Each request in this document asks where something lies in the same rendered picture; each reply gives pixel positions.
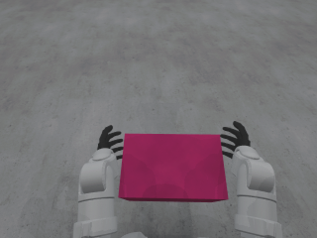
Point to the right robot hand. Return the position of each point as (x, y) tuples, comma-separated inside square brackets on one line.
[(241, 140)]

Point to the robot right forearm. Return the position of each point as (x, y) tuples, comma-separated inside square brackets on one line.
[(256, 195)]

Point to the robot left forearm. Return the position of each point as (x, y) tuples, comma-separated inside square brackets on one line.
[(96, 191)]

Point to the left robot hand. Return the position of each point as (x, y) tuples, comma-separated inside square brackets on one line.
[(104, 141)]

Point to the carton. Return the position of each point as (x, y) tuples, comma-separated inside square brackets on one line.
[(173, 168)]

